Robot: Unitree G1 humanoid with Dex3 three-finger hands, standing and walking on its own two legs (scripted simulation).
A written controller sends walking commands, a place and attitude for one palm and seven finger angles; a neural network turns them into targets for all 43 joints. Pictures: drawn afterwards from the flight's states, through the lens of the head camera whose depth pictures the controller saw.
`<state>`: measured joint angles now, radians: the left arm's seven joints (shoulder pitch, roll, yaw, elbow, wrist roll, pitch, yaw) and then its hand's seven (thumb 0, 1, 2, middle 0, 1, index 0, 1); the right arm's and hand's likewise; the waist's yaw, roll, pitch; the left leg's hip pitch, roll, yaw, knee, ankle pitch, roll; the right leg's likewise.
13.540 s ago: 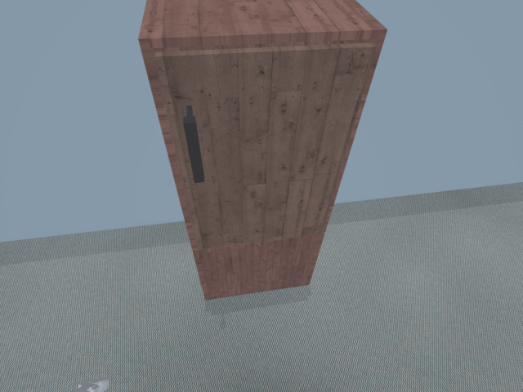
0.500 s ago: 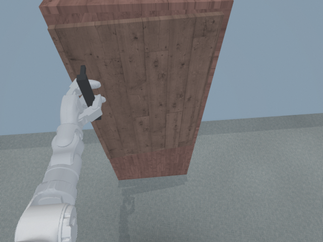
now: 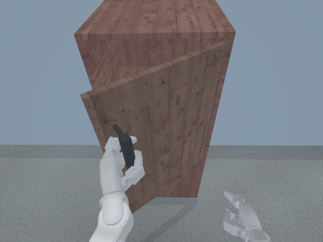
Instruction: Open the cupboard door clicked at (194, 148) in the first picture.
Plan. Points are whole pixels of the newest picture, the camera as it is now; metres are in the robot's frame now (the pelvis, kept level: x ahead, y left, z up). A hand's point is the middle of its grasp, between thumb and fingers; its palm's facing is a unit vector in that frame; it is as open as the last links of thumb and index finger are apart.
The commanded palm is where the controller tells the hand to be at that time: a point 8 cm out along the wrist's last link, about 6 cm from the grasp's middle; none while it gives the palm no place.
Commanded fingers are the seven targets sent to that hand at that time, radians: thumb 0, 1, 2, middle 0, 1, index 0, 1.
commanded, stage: pull the door open along its arc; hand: left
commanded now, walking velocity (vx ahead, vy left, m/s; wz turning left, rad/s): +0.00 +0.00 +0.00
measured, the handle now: (125, 152) +0.31 +0.11 +0.09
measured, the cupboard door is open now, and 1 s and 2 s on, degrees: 37 42 54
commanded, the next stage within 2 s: open thumb and fingers to let go in 0.18 s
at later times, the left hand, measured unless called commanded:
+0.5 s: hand (151, 172) +0.26 +0.04 +0.09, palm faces +0.42 -0.91 -0.02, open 6.8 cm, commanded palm +0.20 +0.09 +0.09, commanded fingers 0.00 0.06 0.54 -0.34 -1.26 -0.34 -1.26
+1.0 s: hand (153, 172) +0.26 +0.03 +0.09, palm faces +0.44 -0.90 -0.02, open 14.6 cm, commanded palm +0.20 +0.08 +0.09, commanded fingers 0.00 -0.50 0.30 -0.17 -0.45 -0.17 -0.45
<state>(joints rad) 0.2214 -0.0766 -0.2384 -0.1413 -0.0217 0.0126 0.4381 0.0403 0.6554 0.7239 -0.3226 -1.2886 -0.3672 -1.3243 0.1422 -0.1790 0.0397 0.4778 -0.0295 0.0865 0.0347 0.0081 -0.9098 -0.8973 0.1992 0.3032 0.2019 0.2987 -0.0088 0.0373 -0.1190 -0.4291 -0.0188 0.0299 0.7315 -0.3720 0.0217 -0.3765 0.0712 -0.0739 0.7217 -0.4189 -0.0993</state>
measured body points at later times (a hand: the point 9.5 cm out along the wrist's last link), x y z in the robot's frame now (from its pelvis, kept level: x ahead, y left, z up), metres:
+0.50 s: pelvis +0.00 -0.06 +0.00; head -0.01 -0.10 +0.45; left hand +0.23 +0.09 +0.09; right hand +0.18 -0.28 -0.11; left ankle +0.01 +0.12 -0.71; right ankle -0.03 -0.05 -0.71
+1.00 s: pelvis +0.01 -0.09 +0.00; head +0.01 -0.15 +0.44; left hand +0.23 +0.08 +0.10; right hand +0.20 -0.31 -0.11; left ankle +0.01 +0.12 -0.70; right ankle -0.03 -0.05 -0.71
